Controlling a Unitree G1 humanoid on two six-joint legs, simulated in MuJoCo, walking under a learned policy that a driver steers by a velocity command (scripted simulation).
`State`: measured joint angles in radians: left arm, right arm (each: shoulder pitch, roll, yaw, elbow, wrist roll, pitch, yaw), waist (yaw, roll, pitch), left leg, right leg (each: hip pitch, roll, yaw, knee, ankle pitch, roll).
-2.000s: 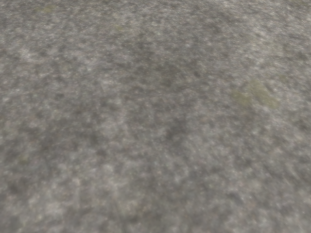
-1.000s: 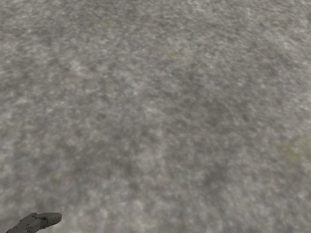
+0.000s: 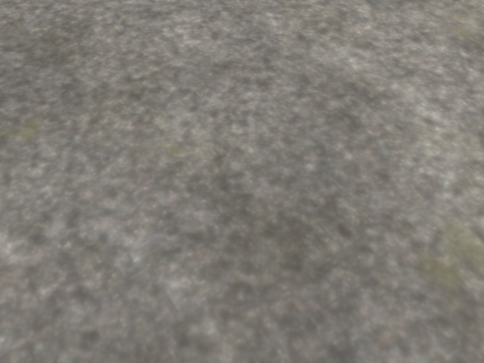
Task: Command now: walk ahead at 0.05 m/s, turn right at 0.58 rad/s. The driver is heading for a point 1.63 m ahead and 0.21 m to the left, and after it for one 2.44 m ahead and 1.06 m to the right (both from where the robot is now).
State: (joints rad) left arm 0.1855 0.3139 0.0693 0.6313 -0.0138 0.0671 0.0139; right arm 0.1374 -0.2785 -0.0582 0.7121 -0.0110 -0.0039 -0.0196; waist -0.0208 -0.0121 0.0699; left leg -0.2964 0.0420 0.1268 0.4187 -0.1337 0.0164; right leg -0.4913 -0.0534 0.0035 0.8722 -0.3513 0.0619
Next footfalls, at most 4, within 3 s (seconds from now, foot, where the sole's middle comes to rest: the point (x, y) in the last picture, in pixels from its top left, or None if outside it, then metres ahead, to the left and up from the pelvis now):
0.10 right None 0.06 -0.13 -0.78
0.58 left None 0.02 0.09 -0.77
1.02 right None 0.21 -0.11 -0.78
1.36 left None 0.19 0.15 -0.78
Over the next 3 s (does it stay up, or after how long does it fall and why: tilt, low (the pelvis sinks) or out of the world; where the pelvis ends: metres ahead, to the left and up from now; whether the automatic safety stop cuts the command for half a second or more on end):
stays up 0.71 0.02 0.01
